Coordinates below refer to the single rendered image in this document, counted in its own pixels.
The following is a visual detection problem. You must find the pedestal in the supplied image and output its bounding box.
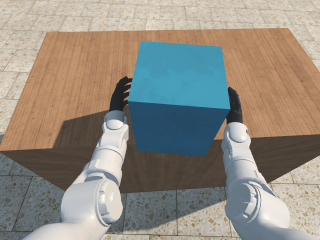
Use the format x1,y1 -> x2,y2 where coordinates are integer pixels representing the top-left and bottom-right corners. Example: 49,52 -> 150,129
0,28 -> 320,194

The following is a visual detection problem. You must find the right robot hand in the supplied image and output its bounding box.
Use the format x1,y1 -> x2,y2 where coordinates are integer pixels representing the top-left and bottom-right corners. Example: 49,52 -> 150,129
226,86 -> 243,124

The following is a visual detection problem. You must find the carton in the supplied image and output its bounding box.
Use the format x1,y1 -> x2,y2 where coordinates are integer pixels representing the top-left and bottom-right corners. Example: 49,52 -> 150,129
127,41 -> 231,157

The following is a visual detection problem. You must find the robot right forearm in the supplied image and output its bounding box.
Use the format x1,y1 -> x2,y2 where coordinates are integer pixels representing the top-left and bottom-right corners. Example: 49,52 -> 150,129
221,122 -> 278,198

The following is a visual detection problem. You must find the left robot hand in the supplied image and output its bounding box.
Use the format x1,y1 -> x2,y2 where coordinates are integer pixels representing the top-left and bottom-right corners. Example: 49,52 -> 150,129
109,76 -> 133,112

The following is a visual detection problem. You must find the robot left upper arm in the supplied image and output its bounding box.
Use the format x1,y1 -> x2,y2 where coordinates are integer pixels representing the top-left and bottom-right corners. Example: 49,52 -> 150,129
22,178 -> 123,240

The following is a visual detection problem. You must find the robot right upper arm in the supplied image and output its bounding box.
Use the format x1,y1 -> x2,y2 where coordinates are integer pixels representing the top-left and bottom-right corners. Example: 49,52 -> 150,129
224,183 -> 320,240

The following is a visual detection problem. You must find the robot left forearm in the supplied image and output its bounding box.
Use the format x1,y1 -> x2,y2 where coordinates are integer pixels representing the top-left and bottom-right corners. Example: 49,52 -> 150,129
60,110 -> 130,219

